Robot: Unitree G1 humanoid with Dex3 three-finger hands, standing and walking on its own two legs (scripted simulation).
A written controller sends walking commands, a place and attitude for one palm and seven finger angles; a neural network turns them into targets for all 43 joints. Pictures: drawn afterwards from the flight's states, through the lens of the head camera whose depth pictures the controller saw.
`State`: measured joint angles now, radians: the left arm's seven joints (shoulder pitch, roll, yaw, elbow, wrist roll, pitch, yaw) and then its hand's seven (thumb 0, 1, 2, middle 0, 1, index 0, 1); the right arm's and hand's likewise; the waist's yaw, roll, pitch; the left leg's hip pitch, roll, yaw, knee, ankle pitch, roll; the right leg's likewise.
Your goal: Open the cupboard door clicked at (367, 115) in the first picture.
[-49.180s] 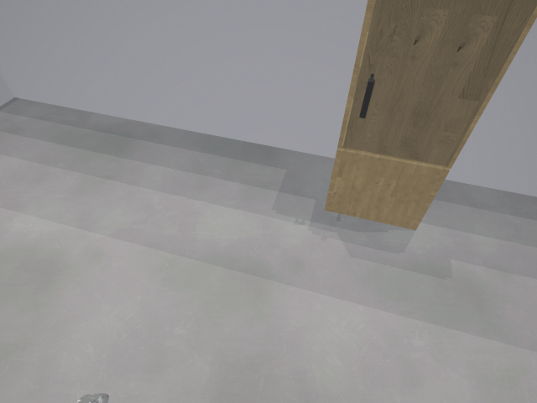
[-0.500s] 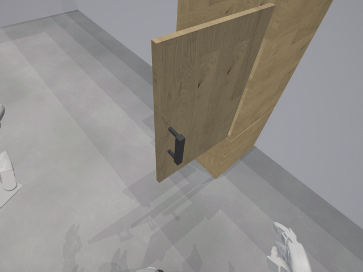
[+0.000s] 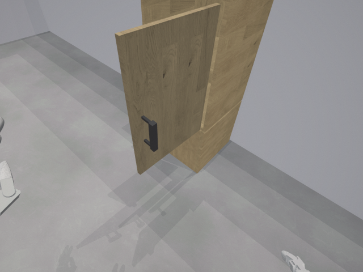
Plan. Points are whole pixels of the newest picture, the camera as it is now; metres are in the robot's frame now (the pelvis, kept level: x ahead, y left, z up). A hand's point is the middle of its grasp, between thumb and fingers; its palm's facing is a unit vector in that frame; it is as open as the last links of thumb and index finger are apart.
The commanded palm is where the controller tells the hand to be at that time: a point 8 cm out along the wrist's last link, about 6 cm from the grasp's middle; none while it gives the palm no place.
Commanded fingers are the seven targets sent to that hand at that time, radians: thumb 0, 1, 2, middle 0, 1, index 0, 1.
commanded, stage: stop stepping back and stand still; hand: left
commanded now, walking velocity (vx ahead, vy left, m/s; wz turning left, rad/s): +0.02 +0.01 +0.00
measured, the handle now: (149, 133) +0.58 +0.13 -0.09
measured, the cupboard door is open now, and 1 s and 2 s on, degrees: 87 87 87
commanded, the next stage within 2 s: let the arm hang, fingers relaxed in 0.60 s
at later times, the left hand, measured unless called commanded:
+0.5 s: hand out of the picture +0.14 +0.26 +0.16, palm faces +0.39 -0.80 -0.46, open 7.4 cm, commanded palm +0.08 +0.30 +0.19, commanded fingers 0.00 0.90 0.90 -0.20 -0.30 -0.20 -0.30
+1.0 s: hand out of the picture -0.02 +0.19 -0.17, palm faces -0.05 -0.98 -0.17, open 7.4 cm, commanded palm none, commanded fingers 0.00 0.90 0.90 -0.20 -0.30 -0.20 -0.30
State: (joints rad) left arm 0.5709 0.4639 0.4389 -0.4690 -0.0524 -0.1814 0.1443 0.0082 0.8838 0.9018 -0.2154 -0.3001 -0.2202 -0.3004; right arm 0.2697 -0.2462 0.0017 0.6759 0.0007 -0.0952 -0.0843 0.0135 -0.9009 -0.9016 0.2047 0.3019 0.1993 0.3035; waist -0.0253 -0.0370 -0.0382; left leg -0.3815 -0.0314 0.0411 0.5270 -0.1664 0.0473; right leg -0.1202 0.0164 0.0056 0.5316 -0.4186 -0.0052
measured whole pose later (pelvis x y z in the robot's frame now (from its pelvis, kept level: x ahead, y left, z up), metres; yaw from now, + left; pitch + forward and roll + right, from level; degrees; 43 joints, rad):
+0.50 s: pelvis -0.06 +0.00 +0.01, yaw +0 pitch -1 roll -1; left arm 0.55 0.39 0.39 -0.44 -0.03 -0.20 0.13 0.01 0.89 0.90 -0.21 -0.30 -0.21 -0.30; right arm 0.22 -0.18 0.03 0.64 -0.02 -0.17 -0.08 0.01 -0.90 -0.90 0.21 0.30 0.20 0.30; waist -0.01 0.01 -0.01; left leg -0.32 -0.01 0.00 0.43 -0.10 0.02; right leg -0.12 0.04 -0.03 0.42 -0.28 -0.03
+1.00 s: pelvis -0.07 +0.01 +0.00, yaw +1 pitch -2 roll -1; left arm 0.26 0.22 -0.02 0.93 0.03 0.05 -0.02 0.01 0.91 0.90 -0.20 -0.30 -0.20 -0.30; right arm 0.16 -0.29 0.00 0.98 -0.03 0.01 0.00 0.01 -0.90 -0.90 0.20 0.30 0.20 0.30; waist -0.02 -0.02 0.06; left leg -0.34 -0.04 -0.01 0.47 -0.10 0.04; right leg -0.15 0.02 -0.04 0.50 -0.32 -0.02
